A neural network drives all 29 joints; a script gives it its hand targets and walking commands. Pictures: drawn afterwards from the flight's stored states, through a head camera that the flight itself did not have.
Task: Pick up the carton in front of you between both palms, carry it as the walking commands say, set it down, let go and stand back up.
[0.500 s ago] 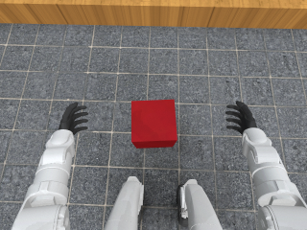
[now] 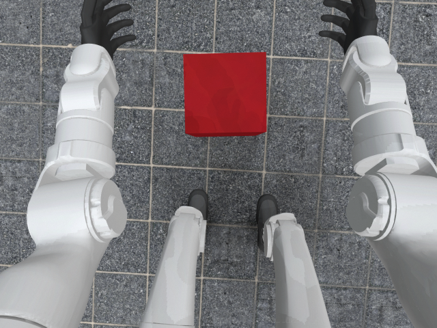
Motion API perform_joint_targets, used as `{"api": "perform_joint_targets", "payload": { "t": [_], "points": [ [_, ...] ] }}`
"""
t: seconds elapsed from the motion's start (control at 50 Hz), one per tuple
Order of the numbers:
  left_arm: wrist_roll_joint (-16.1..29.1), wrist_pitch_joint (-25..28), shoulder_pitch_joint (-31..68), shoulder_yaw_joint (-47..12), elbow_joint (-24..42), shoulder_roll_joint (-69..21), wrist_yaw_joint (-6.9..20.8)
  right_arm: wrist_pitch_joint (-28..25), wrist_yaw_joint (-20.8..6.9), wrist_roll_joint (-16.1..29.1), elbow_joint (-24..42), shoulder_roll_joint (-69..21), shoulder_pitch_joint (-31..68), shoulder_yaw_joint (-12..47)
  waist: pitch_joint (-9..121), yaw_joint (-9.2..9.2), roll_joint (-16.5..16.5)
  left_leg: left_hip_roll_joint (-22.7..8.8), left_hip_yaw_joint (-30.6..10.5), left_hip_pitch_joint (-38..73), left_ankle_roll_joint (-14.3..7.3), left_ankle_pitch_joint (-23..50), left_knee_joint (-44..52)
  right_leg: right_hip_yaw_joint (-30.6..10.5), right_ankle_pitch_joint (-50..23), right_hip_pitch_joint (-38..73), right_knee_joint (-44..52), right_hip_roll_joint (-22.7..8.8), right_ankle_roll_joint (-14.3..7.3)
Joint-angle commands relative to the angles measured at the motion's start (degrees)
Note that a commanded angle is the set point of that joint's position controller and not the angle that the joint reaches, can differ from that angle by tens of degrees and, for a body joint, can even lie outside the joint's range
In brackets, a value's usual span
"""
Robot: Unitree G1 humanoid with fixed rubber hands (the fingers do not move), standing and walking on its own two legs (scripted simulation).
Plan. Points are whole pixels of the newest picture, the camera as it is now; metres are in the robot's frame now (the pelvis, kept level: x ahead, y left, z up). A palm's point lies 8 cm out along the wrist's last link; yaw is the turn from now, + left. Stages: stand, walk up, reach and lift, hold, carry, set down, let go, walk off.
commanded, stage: reach and lift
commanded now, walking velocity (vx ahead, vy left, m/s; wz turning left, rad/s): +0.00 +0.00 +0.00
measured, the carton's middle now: (225, 101) +0.51 +0.04 -0.52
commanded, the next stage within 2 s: none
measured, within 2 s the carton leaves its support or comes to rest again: leaves its support in 1.70 s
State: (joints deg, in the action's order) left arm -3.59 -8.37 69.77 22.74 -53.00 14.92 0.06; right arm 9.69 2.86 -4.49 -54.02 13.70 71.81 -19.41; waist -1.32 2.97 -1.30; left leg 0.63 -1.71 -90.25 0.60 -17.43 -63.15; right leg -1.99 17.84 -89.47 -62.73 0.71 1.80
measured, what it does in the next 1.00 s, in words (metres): lowers itself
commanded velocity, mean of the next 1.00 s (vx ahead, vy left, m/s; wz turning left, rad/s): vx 0.00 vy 0.00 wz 0.00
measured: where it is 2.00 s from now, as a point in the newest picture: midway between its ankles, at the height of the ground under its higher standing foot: (231, 231)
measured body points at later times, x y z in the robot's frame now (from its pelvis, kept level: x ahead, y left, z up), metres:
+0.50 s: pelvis -0.02 -0.01 -0.19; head +0.34 +0.01 +0.07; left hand +0.50 +0.24 -0.36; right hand +0.54 -0.15 -0.36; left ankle +0.08 +0.12 -0.61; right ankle +0.07 -0.14 -0.61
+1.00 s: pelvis -0.03 +0.00 -0.28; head +0.35 +0.01 -0.04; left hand +0.52 +0.21 -0.46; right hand +0.54 -0.15 -0.47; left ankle +0.08 +0.12 -0.61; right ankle +0.07 -0.14 -0.61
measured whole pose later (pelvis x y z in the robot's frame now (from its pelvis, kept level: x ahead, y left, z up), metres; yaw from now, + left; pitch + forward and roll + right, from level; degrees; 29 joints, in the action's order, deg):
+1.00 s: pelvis -0.03 +0.00 -0.28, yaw +0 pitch +38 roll +0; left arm 13.0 -1.4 84.2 7.0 -66.4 21.7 -5.6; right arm 2.9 7.3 12.4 -63.6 20.9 84.2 -2.0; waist -21.8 2.7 0.0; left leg 1.1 -1.6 -130.4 1.4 -33.3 -126.0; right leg -3.2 35.2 -129.1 -126.5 3.6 4.2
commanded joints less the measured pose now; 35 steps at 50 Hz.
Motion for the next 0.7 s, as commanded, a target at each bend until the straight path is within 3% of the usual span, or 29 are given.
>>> {"api": "perform_joint_targets", "payload": {
  "t": [0.0,0.08,0.18,0.32,0.38,0.4,0.46,0.56,0.68],
  "points": [
    [-1.35,3.32,8.45,2.05,5.75,4.58,0.26,-3.30,0.08,-1.45,5.64,3.62,9.11,-1.44,61.03,1.42,0.73,2.79,3.25,30.98,2.28,25.80,0.12,3.39,-19.35,25.01,-0.86,4.43,0.37],
    [-2.00,5.39,3.70,3.04,3.92,2.34,0.26,-5.33,0.58,-2.25,4.43,1.23,4.49,-1.76,58.53,1.28,0.32,2.41,2.51,21.68,2.46,30.34,-6.61,2.64,-23.26,15.90,-7.54,4.28,0.92],
    [-0.30,6.56,2.17,2.46,3.11,3.44,-0.38,-6.26,1.65,-0.75,4.81,1.30,2.97,0.51,59.23,1.46,-0.69,2.59,2.55,11.94,2.92,28.63,-16.17,2.78,-21.14,6.19,-17.01,4.18,1.67],
    [7.70,6.50,7.78,-4.28,6.10,10.27,-2.38,-5.64,4.26,7.00,9.57,5.66,9.29,8.47,71.85,1.96,-2.60,2.46,4.39,5.52,3.35,24.30,-29.63,3.56,-21.23,9.95,-31.83,3.92,1.94],
    [10.43,5.46,11.67,-6.70,6.83,12.21,-2.97,-4.54,4.97,9.96,10.99,7.38,13.45,10.75,73.58,2.40,-2.85,2.21,5.51,3.45,3.36,18.94,-34.10,4.02,-16.78,10.40,-36.10,3.89,1.83],
    [11.57,5.14,12.48,-8.16,7.01,12.29,-3.17,-4.24,5.36,10.27,10.16,8.61,15.20,10.68,73.14,2.04,-3.08,2.23,6.13,-2.22,3.63,12.05,-34.24,3.83,-14.19,13.80,-37.55,3.53,1.34],
    [12.46,3.90,17.10,-8.61,5.60,14.04,-3.48,-3.13,5.59,12.03,9.61,9.16,17.98,11.69,70.51,2.39,-1.99,1.67,6.29,1.85,3.15,11.17,-38.49,4.77,-8.16,6.45,-39.65,3.65,1.71],
    [12.95,3.29,23.30,-10.27,-0.67,14.63,-4.22,-2.63,5.38,12.86,1.74,11.05,23.81,11.37,59.34,1.77,-0.65,0.33,5.57,-3.55,2.93,0.28,-41.93,4.99,2.61,-1.41,-43.55,2.62,1.24],
    [12.90,4.77,28.48,-11.89,-7.78,15.07,-4.42,-4.53,4.06,13.40,-6.22,12.68,28.42,11.63,50.22,1.58,1.10,-0.47,3.95,-4.86,2.72,-1.32,-46.65,4.67,5.75,-8.91,-48.42,1.82,1.02]
  ]
}}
